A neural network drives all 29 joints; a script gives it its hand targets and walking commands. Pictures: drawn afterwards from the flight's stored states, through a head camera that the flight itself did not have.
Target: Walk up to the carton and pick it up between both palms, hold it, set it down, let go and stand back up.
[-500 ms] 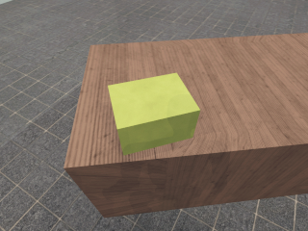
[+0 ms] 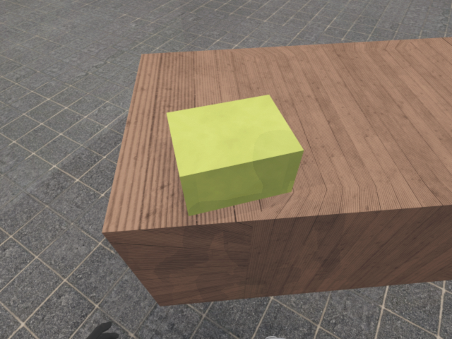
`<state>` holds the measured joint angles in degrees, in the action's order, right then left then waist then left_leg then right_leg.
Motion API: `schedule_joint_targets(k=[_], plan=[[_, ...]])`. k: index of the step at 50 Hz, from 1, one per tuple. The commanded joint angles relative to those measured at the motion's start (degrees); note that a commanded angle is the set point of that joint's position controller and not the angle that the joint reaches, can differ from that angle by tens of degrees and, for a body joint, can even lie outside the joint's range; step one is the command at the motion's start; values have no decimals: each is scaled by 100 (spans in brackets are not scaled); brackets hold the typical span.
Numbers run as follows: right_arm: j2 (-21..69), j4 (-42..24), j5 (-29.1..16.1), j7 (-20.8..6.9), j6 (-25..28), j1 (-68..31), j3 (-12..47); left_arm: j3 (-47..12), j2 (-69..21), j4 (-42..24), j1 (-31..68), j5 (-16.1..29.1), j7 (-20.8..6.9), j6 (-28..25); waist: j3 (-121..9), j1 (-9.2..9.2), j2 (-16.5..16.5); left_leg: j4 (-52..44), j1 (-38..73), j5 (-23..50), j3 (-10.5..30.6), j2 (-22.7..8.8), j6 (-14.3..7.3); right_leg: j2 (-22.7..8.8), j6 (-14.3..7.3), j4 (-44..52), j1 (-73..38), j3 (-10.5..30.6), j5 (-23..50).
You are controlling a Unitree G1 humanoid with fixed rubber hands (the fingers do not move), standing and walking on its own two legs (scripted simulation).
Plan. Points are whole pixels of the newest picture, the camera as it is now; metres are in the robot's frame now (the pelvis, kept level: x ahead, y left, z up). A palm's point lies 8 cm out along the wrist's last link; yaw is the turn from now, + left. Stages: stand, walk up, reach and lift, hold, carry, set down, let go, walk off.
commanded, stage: reach and lift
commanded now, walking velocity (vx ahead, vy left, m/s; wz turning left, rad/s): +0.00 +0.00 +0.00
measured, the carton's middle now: (230, 153) +0.53 -0.01 -0.01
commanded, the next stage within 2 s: none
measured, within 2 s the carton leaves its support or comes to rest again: neither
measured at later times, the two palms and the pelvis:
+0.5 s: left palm out of the picture +0.14 +0.22 -0.07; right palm out of the picture +0.13 -0.26 -0.08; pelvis -0.02 -0.03 +0.01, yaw +4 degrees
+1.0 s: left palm (113, 309) +0.19 +0.20 -0.04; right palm (382, 307) +0.19 -0.26 -0.04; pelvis +0.01 -0.04 +0.03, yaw +4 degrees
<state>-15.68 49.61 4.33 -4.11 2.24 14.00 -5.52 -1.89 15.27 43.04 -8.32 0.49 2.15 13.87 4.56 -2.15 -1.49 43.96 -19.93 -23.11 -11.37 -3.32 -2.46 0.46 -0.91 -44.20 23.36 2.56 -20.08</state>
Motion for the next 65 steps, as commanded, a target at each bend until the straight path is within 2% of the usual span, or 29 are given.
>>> schedule_joint_targets(k=[1, 3, 4, 5, 6, 9, 10, 12, 13, 15, 19, 22, 28, 36, 42, 47, 48, 49, 50, 56, 58, 59, 61, 63, 64, 65], plan=[[-897, -1105, -27, -17, 364, -975, -572, 329, 845, -1764, 1479, -84, -117, 927, -834, 29, 620, -525, 371, 162, 731, -271, 309, -156, -379, 516, 436, -313, 865], [-834, -1256, -278, 135, 301, -625, -559, 478, 884, -2187, 1061, -187, -273, 1214, -1559, 13, 711, -214, 933, 1023, 730, -194, 340, -80, -309, 400, 130, -340, 1805], [-880, -1251, -383, 157, 289, -460, -555, 522, 810, -2414, 843, -298, -275, 1268, -1874, 2, 563, -172, 1308, 1644, 818, -216, 435, 17, -283, 308, 32, -494, 2276], [-975, -1187, -445, 143, 295, -329, -568, 561, 765, -2615, 599, -400, -257, 1266, -2073, 11, 334, -175, 1455, 2180, 887, -215, 521, 96, -285, 272, -83, -582, 2417], [-1021, -1284, -497, 145, 327, -214, -510, 668, 769, -2792, 375, -480, -245, 1203, -2335, 45, 377, -131, 1529, 2414, 863, -155, 525, 132, -265, 321, -278, -582, 2577], [-937, -1098, -683, 106, 373, -127, -390, 688, 570, -3039, 130, -648, -103, 998, -2103, 33, -80, -459, 1705, 2434, 927, -115, 552, 200, -304, 619, -276, -604, 2348], [-927, -1153, -665, 119, 433, -253, -382, 696, 583, -3085, 218, -621, -84, 901, -1958, -52, -54, -508, 1630, 2230, 928, -71, 538, 166, -297, 710, -265, -553, 2214], [-739, -1130, -611, 185, 527, -275, -287, 733, 651, -2945, 270, -550, -65, 718, -1646, -101, 142, -619, 1386, 1772, 848, 42, 433, 44, -239, 938, -288, -346, 2066], [-605, -948, -695, 96, 534, -463, -165, 525, 470, -2930, 517, -552, -8, 621, -1183, -143, -193, -913, 1468, 1300, 827, 50, 456, 58, -252, 1163, -27, -444, 1340], [-488, -1102, -599, 39, 522, -674, -186, 507, 545, -2801, 801, -406, 59, 477, -749, -90, -212, -1193, 1000, 592, 801, -7, 347, -5, -251, 1266, 71, -383, 650], [-232, -1448, -514, 61, 520, -812, -141, 520, 636, -2762, 1046, -193, 131, 215, -550, 3, -199, -1497, 389, -63, 698, -44, 197, -61, -198, 1388, -389, -166, 221], [-120, -1729, -493, 90, 591, -788, -103, 521, 652, -2800, 1140, -43, 204, -21, -608, 12, -65, -1600, 288, -191, 652, -20, 161, -95, -157, 1531, -558, -29, 55], [-6, -2172, -434, 171, 752, -593, -63, 546, 706, -2526, 1078, 265, 256, -454, -686, 9, 374, -1772, 572, 7, 635, 168, 184, -174, -87, 1945, -570, 184, -170], [-3, -2415, -444, 147, 883, -907, -62, 530, 635, -1938, 1232, 522, 312, -998, -792, 205, 445, -2073, 697, 46, 653, 224, 175, -147, -69, 2090, -729, 65, -288], [-80, -2215, -707, 65, 1067, -982, 55, 499, 520, -1853, 1257, 524, 406, -1464, -956, 290, 363, -2188, 1072, 500, 688, 224, 202, -153, -76, 2178, -821, 60, 213], [-212, -1877, -998, 16, 1326, -957, 174, 497, 436, -1887, 1127, 433, 446, -1887, -1073, 283, 253, -2212, 1355, 1064, 739, 248, 250, -147, -75, 2222, -1060, 74, 995], [-341, -1871, -1025, -26, 1413, -995, 92, 457, 439, -2059, 1201, 428, 479, -1994, -1217, 310, 110, -2226, 1327, 1154, 775, 247, 343, -114, -75, 2164, -1148, 41, 1086], [-421, -1840, -1056, -36, 1501, -1040, 62, 432, 422, -1951, 1115, 464, 487, -2076, -1253, 260, 208, -2185, 1337, 1271, 773, 272, 346, -99, -55, 2141, -1227, 34, 1353], [-435, -1637, -1137, -50, 1557, -1027, 88, 431, 393, -1925, 1118, 413, 498, -2174, -1226, 270, 148, -2191, 1348, 1330, 787, 286, 375, -88, -51, 2134, -1274, 26, 1447], [-612, -1355, -1599, -94, 2121, -1079, 314, 397, 359, -2028, 887, 471, 429, -2858, -1426, 212, 170, -1987, 1326, 2148, 906, 342, 405, -85, 30, 1976, -1727, 46, 2631], [-810, -1248, -1695, -136, 2294, -1212, 282, 376, 305, -2061, 885, 460, 426, -3030, -1467, 227, 120, -1971, 1513, 2347, 943, 324, 464, 5, -8, 2005, -1621, -40, 2636], [-787, -1059, -1767, -143, 2339, -1184, 365, 360, 232, -1767, 785, 442, 396, -3052, -1242, 203, 150, -1887, 1478, 2366, 956, 331, 449, -19, -32, 2027, -1565, 2, 2598], [-870, -1138, -1845, -156, 2458, -1253, 410, 315, 179, -1741, 739, 522, 349, -3146, -1223, 222, 241, -1917, 1389, 2400, 978, 325, 440, -32, -26, 2068, -1611, 8, 2663], [-978, -1033, -2002, -222, 2609, -1266, 455, 322, 117, -1951, 664, 480, 376, -3256, -1313, 292, 37, -1895, 1530, 2838, 998, 316, 515, 33, -72, 2046, -1629, -51, 2891], [-1033, -892, -2067, -244, 2659, -1285, 516, 330, 92, -1882, 584, 459, 373, -3281, -1275, 294, 45, -1847, 1569, 2997, 1014, 318, 540, 34, -84, 2055, -1620, -61, 3011], [-1093, -1040, -2103, -253, 2738, -1383, 574, 339, 102, -1938, 609, 519, 362, -3345, -1407, 316, 229, -1800, 1576, 3120, 1014, 316, 506, 47, -47, 2049, -1673, -65, 3183]])
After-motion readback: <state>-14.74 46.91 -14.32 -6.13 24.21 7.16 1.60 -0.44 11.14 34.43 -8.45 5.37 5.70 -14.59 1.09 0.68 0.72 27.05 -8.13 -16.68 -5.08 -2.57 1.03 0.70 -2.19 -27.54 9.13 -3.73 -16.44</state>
